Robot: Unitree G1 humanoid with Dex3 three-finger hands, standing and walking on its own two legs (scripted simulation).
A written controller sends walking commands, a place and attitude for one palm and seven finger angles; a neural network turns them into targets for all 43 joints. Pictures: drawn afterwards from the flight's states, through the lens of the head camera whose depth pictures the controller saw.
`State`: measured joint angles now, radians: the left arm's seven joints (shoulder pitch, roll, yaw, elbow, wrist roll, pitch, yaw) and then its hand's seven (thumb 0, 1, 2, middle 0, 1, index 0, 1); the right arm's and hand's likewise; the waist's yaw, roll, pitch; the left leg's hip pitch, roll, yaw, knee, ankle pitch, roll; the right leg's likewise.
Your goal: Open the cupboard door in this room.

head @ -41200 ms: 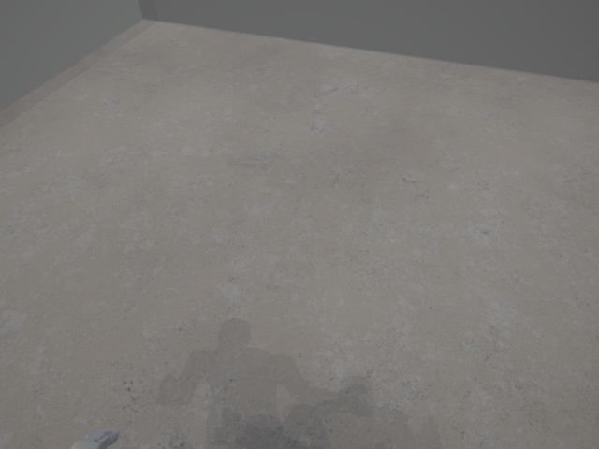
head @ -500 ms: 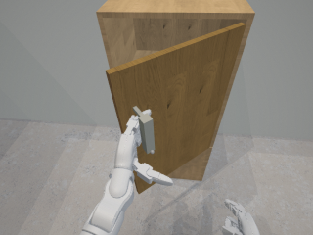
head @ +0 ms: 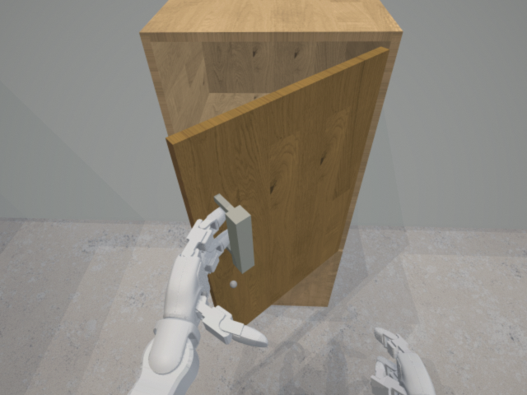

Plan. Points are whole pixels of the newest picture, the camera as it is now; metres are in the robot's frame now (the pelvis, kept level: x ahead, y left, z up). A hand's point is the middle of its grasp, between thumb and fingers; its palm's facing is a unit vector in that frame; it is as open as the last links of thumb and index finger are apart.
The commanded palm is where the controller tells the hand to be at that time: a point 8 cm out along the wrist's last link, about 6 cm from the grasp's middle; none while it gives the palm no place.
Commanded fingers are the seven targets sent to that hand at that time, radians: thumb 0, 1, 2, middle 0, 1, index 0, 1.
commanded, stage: slide the hand sideways off the handle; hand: left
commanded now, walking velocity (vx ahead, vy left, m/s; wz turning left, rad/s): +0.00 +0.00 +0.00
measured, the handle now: (232, 232) +0.33 +0.07 +0.10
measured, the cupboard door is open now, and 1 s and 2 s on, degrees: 42 41 41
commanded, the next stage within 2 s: draw the hand back to the body in 0.56 s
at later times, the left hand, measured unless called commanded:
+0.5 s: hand (180, 311) +0.21 +0.12 +0.09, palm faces +0.01 -1.00 -0.02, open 16.3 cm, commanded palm +0.18 +0.18 +0.10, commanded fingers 0.00 -0.50 0.30 -0.15 -0.30 -0.15 -0.30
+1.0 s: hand (142, 312) +0.20 +0.16 +0.11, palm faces +0.01 -1.00 -0.06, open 16.3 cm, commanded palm +0.16 +0.22 +0.12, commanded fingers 0.00 -0.50 0.30 -0.15 -0.30 -0.15 -0.30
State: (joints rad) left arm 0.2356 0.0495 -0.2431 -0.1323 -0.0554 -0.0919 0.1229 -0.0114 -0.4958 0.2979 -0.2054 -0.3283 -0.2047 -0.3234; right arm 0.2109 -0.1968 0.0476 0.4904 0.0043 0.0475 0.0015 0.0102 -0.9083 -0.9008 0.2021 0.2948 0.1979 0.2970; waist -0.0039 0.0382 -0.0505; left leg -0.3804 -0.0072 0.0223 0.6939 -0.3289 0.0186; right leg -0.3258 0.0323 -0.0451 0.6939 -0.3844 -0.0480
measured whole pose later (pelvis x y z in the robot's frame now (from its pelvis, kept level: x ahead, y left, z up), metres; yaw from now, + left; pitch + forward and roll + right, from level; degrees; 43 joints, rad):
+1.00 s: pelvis +0.01 +0.01 -0.01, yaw +2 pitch +3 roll -1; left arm 0.52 0.21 0.04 -0.42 -0.22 -0.06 -0.13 -0.01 -0.50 0.30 -0.15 -0.30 -0.15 -0.30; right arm 0.26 -0.22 0.05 0.49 0.04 -0.14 -0.05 0.01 -0.91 -0.90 0.20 0.30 0.20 0.30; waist 0.02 0.06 -0.10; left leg -0.45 -0.02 -0.01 0.77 -0.37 0.03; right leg -0.36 0.03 -0.07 0.73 -0.42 -0.03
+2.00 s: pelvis +0.03 +0.02 +0.02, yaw +1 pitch -3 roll +0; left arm 0.47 0.34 0.33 -0.39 -0.07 -0.07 0.11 0.01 0.80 0.85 -0.21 -0.30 -0.21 -0.30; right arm 0.18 -0.23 0.02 0.63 0.01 -0.08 -0.07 0.01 -0.91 -0.90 0.20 0.29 0.20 0.30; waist 0.07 0.06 0.01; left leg -0.13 -0.04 0.01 0.42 -0.24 0.04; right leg -0.05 0.01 -0.05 0.38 -0.27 -0.02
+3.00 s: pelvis -0.05 +0.03 +0.01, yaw +2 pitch +0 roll -2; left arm 0.58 0.42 0.42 -0.52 -0.04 -0.16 0.15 0.01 0.89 0.90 -0.22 -0.30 -0.21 -0.30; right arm 0.20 -0.22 0.00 0.55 0.01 -0.03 -0.09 0.01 -0.91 -0.90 0.20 0.29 0.20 0.30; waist 0.00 0.02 0.02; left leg -0.39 -0.03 0.00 0.55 -0.17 0.06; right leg -0.31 0.02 -0.06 0.52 -0.23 0.00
